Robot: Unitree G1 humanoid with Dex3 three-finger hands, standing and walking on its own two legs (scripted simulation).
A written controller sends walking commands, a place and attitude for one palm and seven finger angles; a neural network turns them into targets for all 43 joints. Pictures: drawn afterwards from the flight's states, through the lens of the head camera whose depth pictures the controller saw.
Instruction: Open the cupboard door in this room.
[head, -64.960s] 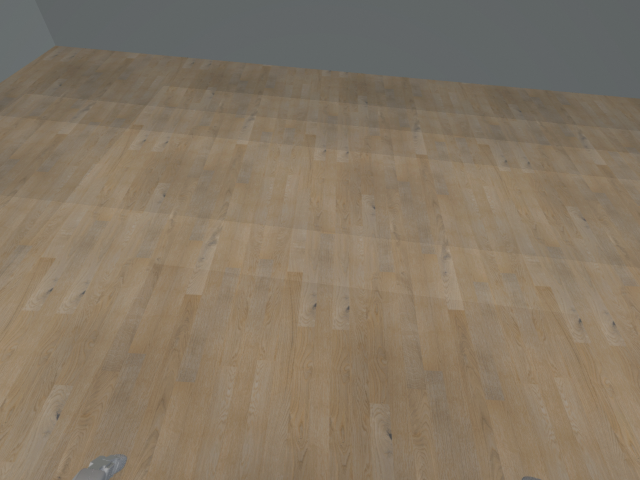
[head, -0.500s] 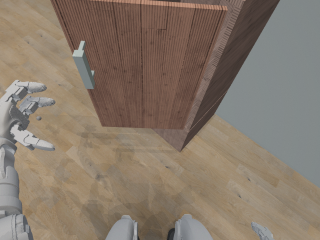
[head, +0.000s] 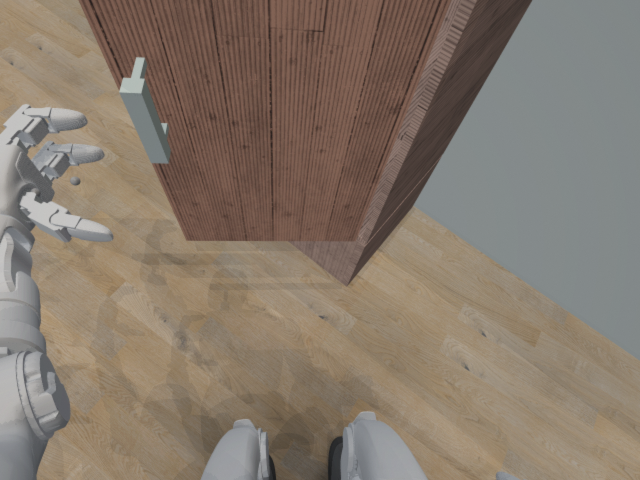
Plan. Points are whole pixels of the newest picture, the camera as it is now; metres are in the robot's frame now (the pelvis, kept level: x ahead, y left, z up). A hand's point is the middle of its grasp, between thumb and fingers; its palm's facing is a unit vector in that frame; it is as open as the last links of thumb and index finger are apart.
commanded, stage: move the hooked fingers beside the handle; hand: left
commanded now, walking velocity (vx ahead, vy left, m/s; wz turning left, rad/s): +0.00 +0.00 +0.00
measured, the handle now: (150, 112) +0.57 +0.22 +0.05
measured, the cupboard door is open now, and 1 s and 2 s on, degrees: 41 41 41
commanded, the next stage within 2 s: slide the fingers in behind the handle in 1.26 s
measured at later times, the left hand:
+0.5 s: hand (88, 138) +0.51 +0.28 +0.06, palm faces +0.00 -1.00 -0.03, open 14.0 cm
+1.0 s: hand (85, 148) +0.50 +0.28 +0.05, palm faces +0.01 -1.00 -0.01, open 14.0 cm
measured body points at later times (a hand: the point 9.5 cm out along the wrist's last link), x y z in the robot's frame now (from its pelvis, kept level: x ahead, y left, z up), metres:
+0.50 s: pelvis +0.00 +0.00 -0.01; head +0.17 +0.04 +0.41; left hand +0.51 +0.33 +0.06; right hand +0.00 -0.28 -0.10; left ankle +0.01 +0.08 -0.66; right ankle +0.04 -0.12 -0.66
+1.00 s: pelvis +0.01 +0.00 +0.00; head +0.16 +0.04 +0.42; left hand +0.49 +0.33 +0.06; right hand +0.03 -0.27 -0.10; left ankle +0.01 +0.08 -0.66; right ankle +0.04 -0.12 -0.66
